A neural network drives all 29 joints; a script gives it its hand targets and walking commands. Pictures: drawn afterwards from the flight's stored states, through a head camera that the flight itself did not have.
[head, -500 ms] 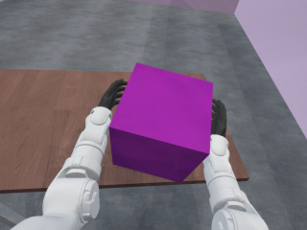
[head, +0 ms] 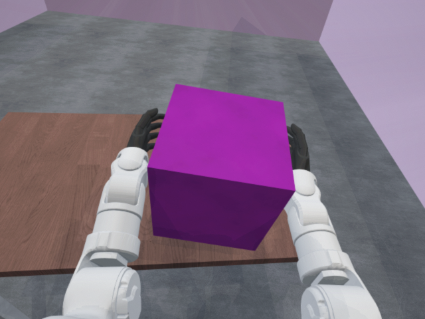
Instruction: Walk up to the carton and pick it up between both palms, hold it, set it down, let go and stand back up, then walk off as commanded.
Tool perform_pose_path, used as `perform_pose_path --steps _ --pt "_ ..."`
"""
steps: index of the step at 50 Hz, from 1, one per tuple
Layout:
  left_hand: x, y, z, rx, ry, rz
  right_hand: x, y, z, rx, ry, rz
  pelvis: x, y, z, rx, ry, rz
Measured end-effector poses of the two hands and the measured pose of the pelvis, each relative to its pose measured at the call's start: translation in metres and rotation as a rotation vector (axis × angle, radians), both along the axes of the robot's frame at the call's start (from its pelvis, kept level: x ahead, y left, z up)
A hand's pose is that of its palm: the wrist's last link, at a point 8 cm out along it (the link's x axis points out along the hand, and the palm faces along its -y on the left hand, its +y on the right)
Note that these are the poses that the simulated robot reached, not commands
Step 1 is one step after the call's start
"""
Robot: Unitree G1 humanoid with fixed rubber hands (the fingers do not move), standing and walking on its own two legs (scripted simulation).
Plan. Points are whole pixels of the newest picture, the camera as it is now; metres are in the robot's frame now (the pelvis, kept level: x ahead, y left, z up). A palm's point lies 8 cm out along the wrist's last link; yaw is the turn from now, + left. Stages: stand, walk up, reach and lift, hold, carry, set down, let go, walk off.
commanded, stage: reach and lift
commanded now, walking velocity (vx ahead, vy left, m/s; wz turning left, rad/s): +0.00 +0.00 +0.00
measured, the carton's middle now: (216, 170) +0.36 +0.00 +0.11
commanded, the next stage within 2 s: hold in 1.46 s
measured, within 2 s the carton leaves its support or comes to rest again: neither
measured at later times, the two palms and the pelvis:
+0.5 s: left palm (143, 136) +0.38 +0.14 +0.17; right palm (304, 146) +0.37 -0.17 +0.17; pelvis +0.00 -0.01 +0.00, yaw +0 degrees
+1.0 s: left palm (137, 117) +0.36 +0.14 +0.23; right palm (312, 135) +0.36 -0.17 +0.21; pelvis -0.02 -0.01 +0.00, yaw +0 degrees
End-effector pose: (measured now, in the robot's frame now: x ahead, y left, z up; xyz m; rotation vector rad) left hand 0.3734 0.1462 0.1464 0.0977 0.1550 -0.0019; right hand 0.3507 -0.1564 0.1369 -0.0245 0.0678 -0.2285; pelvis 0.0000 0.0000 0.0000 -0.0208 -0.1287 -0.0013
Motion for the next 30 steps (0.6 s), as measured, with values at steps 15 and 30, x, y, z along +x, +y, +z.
perform_pose_path --steps 15,30 --pt "-0.002 -0.023 0.045 0.05 -0.022 0.014 0.002 -0.022 0.037 0.007 -0.025 0.016 -0.016 -0.006 0.0 0.003 -0.022 -0.001" --pt "-0.011 0.007 0.028 -0.015 0.02 0.113 0.022 0.007 0.038 -0.005 0.009 0.109 -0.003 -0.006 0.0 0.003 -0.006 -0.001"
